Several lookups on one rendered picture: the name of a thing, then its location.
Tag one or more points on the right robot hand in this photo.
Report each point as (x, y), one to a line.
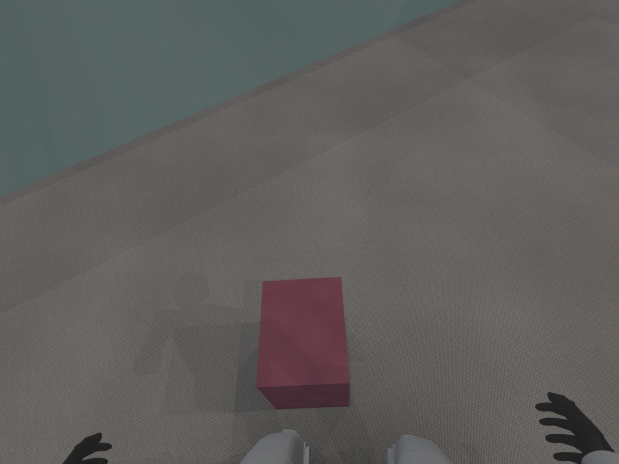
(588, 437)

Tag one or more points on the left robot hand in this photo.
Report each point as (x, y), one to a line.
(88, 446)

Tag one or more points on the robot left thigh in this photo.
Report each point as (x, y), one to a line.
(279, 448)

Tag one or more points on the robot right thigh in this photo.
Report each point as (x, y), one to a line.
(415, 450)

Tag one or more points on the robot thigh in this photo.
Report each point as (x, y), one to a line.
(415, 450)
(279, 448)

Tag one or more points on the carton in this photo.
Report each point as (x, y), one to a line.
(302, 357)

